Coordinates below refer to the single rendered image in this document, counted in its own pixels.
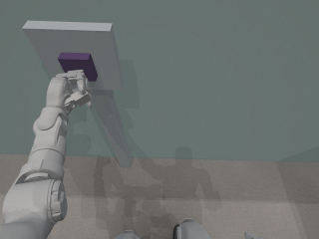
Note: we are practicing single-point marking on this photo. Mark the robot left hand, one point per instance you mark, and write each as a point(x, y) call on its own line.
point(61, 95)

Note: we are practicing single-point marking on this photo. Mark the left robot shin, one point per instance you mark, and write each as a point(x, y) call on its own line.
point(128, 231)

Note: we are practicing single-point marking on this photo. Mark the panel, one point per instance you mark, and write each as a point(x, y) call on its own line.
point(51, 38)

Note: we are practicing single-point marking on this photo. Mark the right robot thigh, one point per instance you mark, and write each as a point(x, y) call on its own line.
point(191, 230)

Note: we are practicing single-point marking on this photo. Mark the button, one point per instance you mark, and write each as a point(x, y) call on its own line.
point(79, 61)

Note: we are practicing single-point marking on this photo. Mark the left robot forearm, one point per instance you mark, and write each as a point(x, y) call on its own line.
point(48, 152)

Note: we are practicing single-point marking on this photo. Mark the left robot upper arm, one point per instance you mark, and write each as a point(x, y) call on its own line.
point(33, 208)

